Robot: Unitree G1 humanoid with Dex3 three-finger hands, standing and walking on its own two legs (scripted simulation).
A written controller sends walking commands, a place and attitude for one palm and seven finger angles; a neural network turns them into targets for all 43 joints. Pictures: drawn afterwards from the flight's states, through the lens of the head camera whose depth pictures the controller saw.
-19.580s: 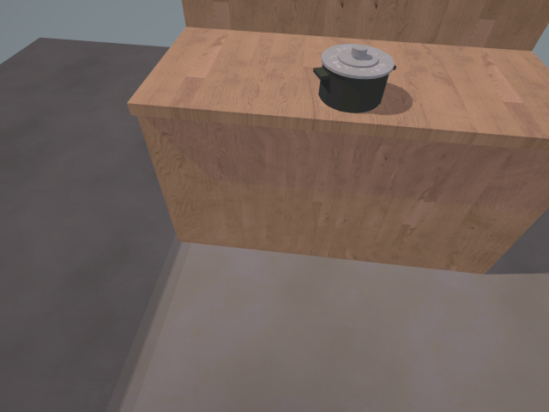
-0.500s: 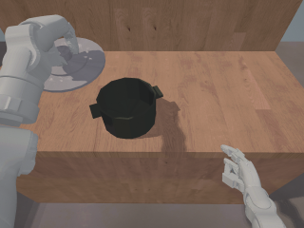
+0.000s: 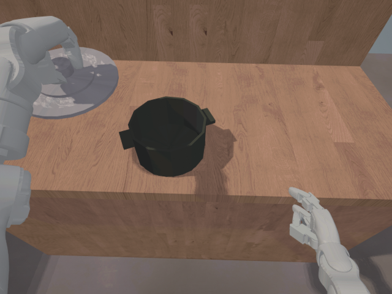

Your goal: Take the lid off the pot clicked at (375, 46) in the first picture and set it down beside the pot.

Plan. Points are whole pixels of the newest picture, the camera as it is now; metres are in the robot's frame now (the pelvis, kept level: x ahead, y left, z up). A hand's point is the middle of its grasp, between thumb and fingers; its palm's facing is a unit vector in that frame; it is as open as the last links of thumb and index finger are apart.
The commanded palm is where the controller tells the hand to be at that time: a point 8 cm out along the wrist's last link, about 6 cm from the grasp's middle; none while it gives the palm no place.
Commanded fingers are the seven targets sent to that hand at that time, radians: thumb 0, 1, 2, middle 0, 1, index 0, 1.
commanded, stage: move the lid sideways beside the pot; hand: left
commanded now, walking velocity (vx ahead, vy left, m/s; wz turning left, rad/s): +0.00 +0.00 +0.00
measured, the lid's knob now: (60, 68) +0.47 +0.28 +0.21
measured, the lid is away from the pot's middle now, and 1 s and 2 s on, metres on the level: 0.19 0.24 0.23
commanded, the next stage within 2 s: lower the lid onto the table in 0.44 s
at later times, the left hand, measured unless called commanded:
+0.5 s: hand (26, 70) +0.43 +0.32 +0.23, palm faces -0.23 -0.09 -0.97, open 7.0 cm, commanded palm +0.44 +0.31 +0.31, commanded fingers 0.00 0.75 0.89 -0.89 -1.03 -0.89 -1.02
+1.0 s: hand (31, 85) +0.43 +0.32 +0.20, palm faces -0.29 -0.13 -0.95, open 7.0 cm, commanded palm +0.45 +0.32 +0.28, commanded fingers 0.00 0.75 0.89 -0.89 -1.03 -0.89 -1.02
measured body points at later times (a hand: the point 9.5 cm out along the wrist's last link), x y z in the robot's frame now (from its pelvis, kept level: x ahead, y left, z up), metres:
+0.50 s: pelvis +0.00 +0.00 +0.00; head +0.04 +0.01 +0.45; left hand +0.44 +0.32 +0.29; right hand +0.26 -0.24 -0.01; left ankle -0.03 +0.09 -0.74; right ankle +0.03 -0.14 -0.74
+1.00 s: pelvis +0.00 +0.00 +0.00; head +0.04 +0.01 +0.45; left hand +0.44 +0.33 +0.26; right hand +0.26 -0.24 -0.01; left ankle -0.03 +0.09 -0.74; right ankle +0.03 -0.14 -0.74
